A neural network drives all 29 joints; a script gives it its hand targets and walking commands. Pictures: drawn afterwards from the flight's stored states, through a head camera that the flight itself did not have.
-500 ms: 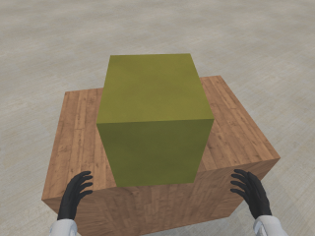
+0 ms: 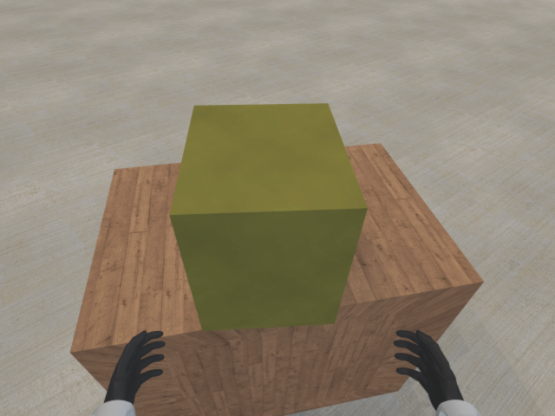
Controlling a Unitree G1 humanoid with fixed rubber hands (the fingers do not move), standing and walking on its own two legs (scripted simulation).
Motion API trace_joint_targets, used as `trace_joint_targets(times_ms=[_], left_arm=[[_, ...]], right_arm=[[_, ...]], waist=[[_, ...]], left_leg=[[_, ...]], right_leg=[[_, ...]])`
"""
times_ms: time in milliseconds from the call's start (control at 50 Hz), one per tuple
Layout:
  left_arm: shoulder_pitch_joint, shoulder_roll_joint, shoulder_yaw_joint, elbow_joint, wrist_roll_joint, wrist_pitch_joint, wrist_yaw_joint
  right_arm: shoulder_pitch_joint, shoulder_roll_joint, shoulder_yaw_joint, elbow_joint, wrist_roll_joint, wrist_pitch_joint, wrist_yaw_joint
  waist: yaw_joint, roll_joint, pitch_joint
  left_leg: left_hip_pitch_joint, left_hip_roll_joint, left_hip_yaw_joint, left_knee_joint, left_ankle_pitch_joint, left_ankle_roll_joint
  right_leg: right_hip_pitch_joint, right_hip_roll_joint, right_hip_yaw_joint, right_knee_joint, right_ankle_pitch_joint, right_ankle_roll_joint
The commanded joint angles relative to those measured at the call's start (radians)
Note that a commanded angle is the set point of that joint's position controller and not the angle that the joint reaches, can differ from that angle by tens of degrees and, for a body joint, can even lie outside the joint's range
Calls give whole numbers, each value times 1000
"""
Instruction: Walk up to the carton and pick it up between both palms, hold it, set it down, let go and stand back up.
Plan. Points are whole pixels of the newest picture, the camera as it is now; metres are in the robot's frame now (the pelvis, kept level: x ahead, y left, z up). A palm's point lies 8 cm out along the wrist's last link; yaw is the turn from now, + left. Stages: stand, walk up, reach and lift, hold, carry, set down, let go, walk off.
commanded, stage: set down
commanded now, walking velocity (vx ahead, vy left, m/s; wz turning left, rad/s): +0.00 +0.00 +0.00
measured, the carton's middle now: (265, 216) +0.45 +0.04 +0.03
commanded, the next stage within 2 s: let go in 0.66 s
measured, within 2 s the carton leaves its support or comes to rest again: neither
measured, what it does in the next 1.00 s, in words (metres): stands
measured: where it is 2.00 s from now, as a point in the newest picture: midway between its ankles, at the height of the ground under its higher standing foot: outside the picture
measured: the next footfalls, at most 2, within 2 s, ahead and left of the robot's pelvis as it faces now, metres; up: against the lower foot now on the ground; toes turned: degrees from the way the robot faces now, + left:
none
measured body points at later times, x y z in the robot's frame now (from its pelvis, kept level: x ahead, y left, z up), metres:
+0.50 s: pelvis +0.01 +0.01 +0.00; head +0.00 +0.02 +0.45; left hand +0.17 +0.24 -0.08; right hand +0.18 -0.21 -0.08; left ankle -0.01 +0.11 -0.74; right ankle -0.01 -0.08 -0.74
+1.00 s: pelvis +0.00 +0.01 +0.00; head +0.00 +0.02 +0.45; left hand +0.18 +0.24 -0.09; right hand +0.17 -0.22 -0.09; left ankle -0.01 +0.11 -0.74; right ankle -0.01 -0.08 -0.74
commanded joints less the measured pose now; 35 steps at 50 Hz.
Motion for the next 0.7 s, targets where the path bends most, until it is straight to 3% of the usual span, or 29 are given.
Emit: trace_joint_targets(times_ms=[0, 500, 680], left_arm=[[-116, 108, 38, -149, 11, 1, 1], [11, 86, 54, -190, 112, 184, -19], [-24, 80, 47, -183, 134, 241, -18]], right_arm=[[-105, -101, -44, -134, -23, -6, -4], [-21, -90, -60, -65, -116, 46, -5], [-43, -100, -80, -19, -157, 60, -2]], waist=[[-2, 39, -20], [-9, 54, -18], [-25, 62, -9]], left_leg=[[20, 27, -15, -55, 171, -9], [100, 23, -12, -20, 331, -30], [101, 34, -10, -7, 293, -32]], right_leg=[[-89, -79, 60, -106, 141, 16], [-105, -58, 8, -119, 230, 24], [-139, -53, -12, -103, 200, 23]])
